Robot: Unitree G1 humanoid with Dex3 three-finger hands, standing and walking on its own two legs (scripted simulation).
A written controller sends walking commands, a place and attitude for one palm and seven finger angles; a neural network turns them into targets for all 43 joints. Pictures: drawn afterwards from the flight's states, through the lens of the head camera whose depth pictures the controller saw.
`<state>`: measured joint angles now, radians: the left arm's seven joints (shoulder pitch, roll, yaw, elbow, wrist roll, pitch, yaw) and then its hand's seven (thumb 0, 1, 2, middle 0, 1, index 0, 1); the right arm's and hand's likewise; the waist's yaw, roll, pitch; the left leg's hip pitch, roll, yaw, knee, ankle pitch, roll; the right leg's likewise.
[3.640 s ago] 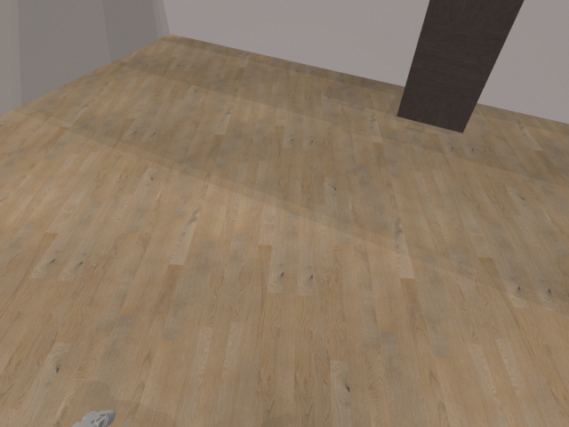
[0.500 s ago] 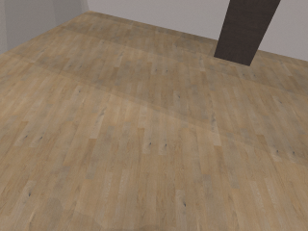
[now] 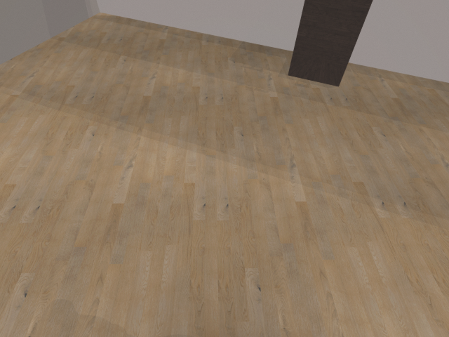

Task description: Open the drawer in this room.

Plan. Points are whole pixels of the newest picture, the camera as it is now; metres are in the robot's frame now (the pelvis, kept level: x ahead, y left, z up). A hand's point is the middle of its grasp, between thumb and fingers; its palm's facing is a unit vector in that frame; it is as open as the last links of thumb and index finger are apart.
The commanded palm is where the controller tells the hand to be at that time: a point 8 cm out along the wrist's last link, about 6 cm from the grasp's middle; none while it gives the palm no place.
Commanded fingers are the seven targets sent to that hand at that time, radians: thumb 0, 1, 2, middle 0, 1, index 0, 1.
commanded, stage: stand and wait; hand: left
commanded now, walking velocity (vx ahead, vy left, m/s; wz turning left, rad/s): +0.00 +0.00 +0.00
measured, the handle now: out of the picture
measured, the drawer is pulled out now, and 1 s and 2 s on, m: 0.00 0.00 0.00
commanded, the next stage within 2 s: turn or walk to find it in 0.98 s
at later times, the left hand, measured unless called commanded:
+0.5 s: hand out of the picture +0.06 +0.26 -0.15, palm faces +0.01 -0.93 -0.37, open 7.4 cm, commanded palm none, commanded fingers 0.00 0.90 0.90 -0.20 -0.30 -0.20 -0.30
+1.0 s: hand out of the picture +0.10 +0.25 -0.15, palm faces +0.00 -0.94 -0.34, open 7.4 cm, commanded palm none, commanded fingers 0.00 0.90 0.90 -0.20 -0.30 -0.20 -0.30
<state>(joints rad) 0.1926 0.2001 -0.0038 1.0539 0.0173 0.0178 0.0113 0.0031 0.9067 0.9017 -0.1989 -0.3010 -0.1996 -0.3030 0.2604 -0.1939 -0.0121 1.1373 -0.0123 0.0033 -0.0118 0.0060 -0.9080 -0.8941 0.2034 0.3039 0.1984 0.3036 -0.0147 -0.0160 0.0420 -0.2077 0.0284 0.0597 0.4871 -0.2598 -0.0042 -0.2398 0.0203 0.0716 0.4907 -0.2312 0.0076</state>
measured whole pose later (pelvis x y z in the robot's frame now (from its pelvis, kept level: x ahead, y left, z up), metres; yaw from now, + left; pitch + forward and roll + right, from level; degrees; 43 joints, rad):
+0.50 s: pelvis +0.00 +0.00 +0.01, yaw +2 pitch -2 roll +0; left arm 0.15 0.36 0.01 1.11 0.02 -0.01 0.00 0.00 0.91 0.90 -0.20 -0.30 -0.20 -0.30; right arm 0.11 -0.37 -0.02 1.11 -0.01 -0.01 0.00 0.01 -0.91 -0.89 0.20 0.30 0.20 0.30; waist 0.01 0.00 0.03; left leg -0.15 0.01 0.04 0.38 -0.21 0.00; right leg -0.17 0.00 0.05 0.39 -0.19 0.01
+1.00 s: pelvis +0.03 +0.00 +0.01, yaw +2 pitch -1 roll +0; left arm 0.11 0.34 -0.01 1.11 0.01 -0.01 0.00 0.00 0.91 0.90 -0.20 -0.30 -0.20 -0.30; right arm 0.09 -0.34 0.01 1.13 -0.01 -0.01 0.00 0.01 -0.91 -0.89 0.21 0.30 0.20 0.30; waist 0.00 0.00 0.04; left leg -0.10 0.01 0.03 0.33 -0.21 -0.01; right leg -0.12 0.00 0.04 0.35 -0.21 0.00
